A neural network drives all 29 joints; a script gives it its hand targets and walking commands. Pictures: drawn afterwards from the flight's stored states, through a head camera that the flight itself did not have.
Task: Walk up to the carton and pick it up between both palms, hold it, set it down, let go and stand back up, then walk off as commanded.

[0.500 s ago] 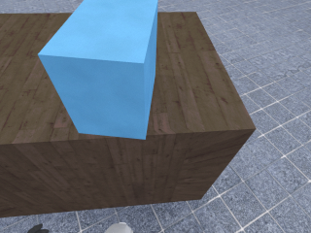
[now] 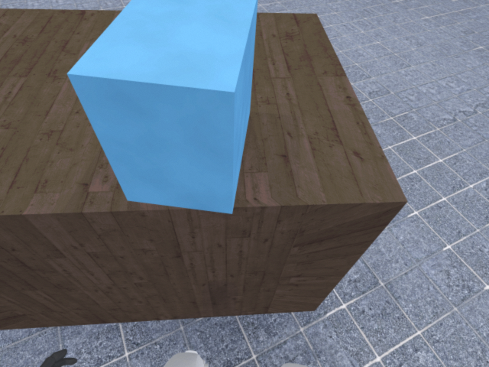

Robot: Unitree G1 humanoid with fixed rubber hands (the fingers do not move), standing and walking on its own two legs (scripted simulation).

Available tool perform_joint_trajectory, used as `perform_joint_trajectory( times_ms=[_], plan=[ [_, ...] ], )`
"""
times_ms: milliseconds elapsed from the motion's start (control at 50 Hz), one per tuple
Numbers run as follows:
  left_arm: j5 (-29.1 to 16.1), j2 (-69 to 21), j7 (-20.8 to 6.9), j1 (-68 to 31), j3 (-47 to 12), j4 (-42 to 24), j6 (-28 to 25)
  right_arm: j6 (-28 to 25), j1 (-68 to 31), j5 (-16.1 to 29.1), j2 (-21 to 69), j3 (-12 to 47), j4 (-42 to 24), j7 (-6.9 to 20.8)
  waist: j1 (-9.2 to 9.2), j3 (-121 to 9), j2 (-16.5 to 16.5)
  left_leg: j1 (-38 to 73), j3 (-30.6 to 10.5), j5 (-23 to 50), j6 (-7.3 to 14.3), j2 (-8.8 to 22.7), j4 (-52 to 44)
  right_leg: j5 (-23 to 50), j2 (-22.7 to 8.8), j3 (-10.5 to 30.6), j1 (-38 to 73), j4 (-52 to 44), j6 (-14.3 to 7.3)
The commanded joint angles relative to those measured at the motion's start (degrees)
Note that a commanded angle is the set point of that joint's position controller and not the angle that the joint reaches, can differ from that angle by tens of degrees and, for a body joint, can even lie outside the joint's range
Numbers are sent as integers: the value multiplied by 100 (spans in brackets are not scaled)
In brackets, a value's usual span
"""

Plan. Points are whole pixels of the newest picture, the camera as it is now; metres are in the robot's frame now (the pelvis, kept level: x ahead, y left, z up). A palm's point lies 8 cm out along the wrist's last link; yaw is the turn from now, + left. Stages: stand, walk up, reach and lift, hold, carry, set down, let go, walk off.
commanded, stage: walk up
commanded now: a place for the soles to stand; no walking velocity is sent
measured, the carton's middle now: (190, 99) +0.52 +0.10 +0.14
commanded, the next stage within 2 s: none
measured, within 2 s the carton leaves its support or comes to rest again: neither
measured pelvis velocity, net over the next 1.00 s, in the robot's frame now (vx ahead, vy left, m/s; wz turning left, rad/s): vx -0.01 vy -0.02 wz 0.04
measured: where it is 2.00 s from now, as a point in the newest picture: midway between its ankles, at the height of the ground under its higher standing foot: outside the picture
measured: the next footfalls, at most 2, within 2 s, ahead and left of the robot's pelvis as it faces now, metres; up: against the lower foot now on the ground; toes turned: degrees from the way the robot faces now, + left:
left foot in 1.78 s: +0.04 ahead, +0.10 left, +0.00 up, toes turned +0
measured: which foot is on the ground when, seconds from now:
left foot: down 0.00-1.00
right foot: down 0.00-1.00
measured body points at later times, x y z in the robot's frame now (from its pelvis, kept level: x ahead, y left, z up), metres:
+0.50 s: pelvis -0.01 -0.01 +0.00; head +0.03 -0.01 +0.45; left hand +0.08 +0.31 -0.10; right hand +0.08 -0.34 -0.10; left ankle +0.02 +0.13 -0.70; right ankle -0.01 -0.11 -0.70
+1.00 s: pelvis -0.01 -0.02 +0.00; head +0.03 -0.01 +0.45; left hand +0.09 +0.30 -0.11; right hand +0.09 -0.35 -0.10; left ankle +0.02 +0.12 -0.70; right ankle -0.02 -0.12 -0.70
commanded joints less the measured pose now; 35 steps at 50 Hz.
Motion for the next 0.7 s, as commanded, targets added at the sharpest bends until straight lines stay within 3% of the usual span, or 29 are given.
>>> perform_joint_trajectory(
  times_ms=[0,20,40,60,100,120,160,180,200,220,240,260,280,300,340,380,400,420,460,480,500,520,540,560,580,620,640,660,680],
  plan=[
    [165,1195,-5,-668,340,-493,-82,-217,1048,-47,-1232,-584,146,-87,-378,-745,-507,1007,248,1100,309,-58,-1581,1936,-535,484,-308,-174,-668],
    [66,973,-15,-609,302,-486,-55,-264,1080,-140,-1617,-687,142,-133,-384,-741,364,1345,-1241,1560,559,654,-1926,1572,-146,208,-968,894,-360],
    [18,742,28,-375,233,-570,-5,-295,914,-176,-1912,-700,-42,-138,-172,-880,1196,1413,-3474,1956,1171,1835,-2466,-517,202,467,-1564,1087,-51],
    [56,1206,87,-519,324,-444,66,-261,805,-56,-1999,-689,23,-115,-252,-948,841,1294,-3860,1956,1618,2017,-2431,-1349,196,992,-1343,1113,-69],
    [111,1204,54,-516,337,-474,42,-207,415,-99,-1865,-679,-127,-134,-192,-576,996,994,-3360,1932,1652,1771,-2273,-1020,77,1051,-1394,1062,-76],
    [151,1210,35,-614,342,-461,18,-190,298,-98,-1668,-616,-137,-144,-153,-348,910,583,-2974,2120,1416,1551,-2185,-863,0,1012,-1178,808,-95],
    [134,1202,-21,-142,395,-311,-21,-138,122,-122,-1796,-611,-208,-95,-74,-712,1349,136,-2551,1995,1359,1447,-2111,-732,110,720,-400,450,-109],
    [124,1106,-16,-20,449,-182,-48,-101,-80,-110,-1718,-617,-256,-83,61,-564,988,-112,-2448,1734,1337,1379,-2058,-342,235,598,-103,-120,-122],
    [114,1080,-10,38,461,-163,-68,-69,-190,-83,-1587,-570,-281,-58,134,-568,879,-148,-2183,1743,1220,1178,-1783,-103,316,547,140,-807,-163],
    [178,1022,14,151,435,-118,-129,-34,-284,-62,-1479,-489,-294,-26,234,-634,1067,-412,-1700,1916,985,952,-1504,320,272,408,712,-1491,-232],
    [235,1234,45,397,484,-120,-177,-27,-285,-18,-1267,-432,-300,-16,365,-1003,442,-521,-1335,2315,728,706,-771,642,-89,985,1163,-1818,-401],
    [269,1522,86,526,500,-28,-225,-5,-284,40,-1035,-388,-345,-22,337,-1011,-273,-972,-361,1786,341,77,204,831,-881,1907,1313,-2277,-682],
    [209,1622,86,138,470,-74,-232,15,-243,64,-1061,-412,-294,-64,202,-768,-522,-1256,173,133,242,-242,427,1021,-1511,2366,1207,-2505,-1005],
    [176,1607,51,-167,459,-241,-230,36,-203,4,-1278,-496,-232,-94,208,-626,-865,-1053,209,-1168,252,-73,867,868,-1931,2484,598,-2604,-1365],
    [185,1610,10,-296,445,-234,-208,28,-15,-13,-1322,-537,-274,-72,59,3,-727,-838,160,-1172,271,7,955,391,-1774,2245,-91,-2773,-1253],
    [226,1449,21,-330,418,-242,-232,-22,215,37,-1164,-474,-123,3,68,-90,-893,-772,349,-694,226,37,529,1277,-1271,1598,199,-2340,-1180],
    [230,1434,26,-347,417,-215,-230,-36,285,26,-1133,-502,-127,18,16,-226,-791,-457,479,-311,231,55,214,1373,-1229,1409,190,-2167,-1062],
    [232,1489,14,-350,455,-256,-207,-57,457,23,-1138,-527,-33,36,58,-338,-1081,-274,568,-124,215,108,-262,968,-994,1235,248,-2082,-1020],
    [133,1448,-6,-466,402,-321,-137,-134,684,-6,-1121,-533,90,6,-118,-608,-549,555,738,793,139,-85,-1188,1324,-838,801,11,-1292,-880],
    [150,1321,-28,-553,374,-383,-101,-176,831,-36,-1132,-572,143,-42,-233,-709,-549,845,479,817,249,-119,-1311,1286,-691,698,-200,-918,-774],
    [152,1214,-35,-549,365,-387,-72,-204,1039,-95,-1269,-622,251,-85,-354,-811,-225,1191,-118,769,343,69,-1601,1270,-502,544,-497,-189,-630],
    [38,913,-17,-414,288,-471,-48,-243,849,-174,-1725,-685,19,-110,-223,-896,921,1276,-2329,938,821,1156,-2131,830,-6,259,-1153,832,-243],
    [42,932,22,-497,324,-457,9,-230,678,-119,-1954,-696,-32,-87,-219,-912,1177,987,-3807,889,1524,1870,-2625,-1063,340,684,-1256,888,-43],
    [114,1261,36,-456,369,-429,37,-213,423,-77,-1995,-706,-39,-89,-222,-697,964,746,-3986,670,1809,1991,-2661,-1329,258,1071,-1187,1078,-85],
    [132,1209,24,-478,357,-399,-2,-213,310,-121,-1917,-634,-86,-90,-174,-600,875,612,-3678,796,1722,1808,-2616,-1152,113,1016,-1141,917,-102],
    [120,1165,3,-238,390,-286,-82,-151,-118,-153,-1727,-561,-201,-75,24,-490,1276,263,-2741,1433,1389,1411,-2184,-763,160,813,-637,193,-132],
    [130,1096,2,-228,364,-146,-118,-124,-201,-129,-1541,-513,-225,-49,72,-427,1013,89,-2414,1804,1241,1251,-2070,-328,214,594,-424,-215,-158],
    [95,1069,2,106,427,-117,-146,-83,-347,-107,-1586,-522,-243,-16,238,-679,1007,-353,-1987,1582,1120,1093,-1753,233,237,482,389,-880,-179],
    [154,1080,30,146,412,-22,-202,-54,-421,-32,-1377,-423,-243,11,295,-677,701,-471,-1694,1803,876,849,-1452,439,171,638,750,-1381,-263]
  ],
)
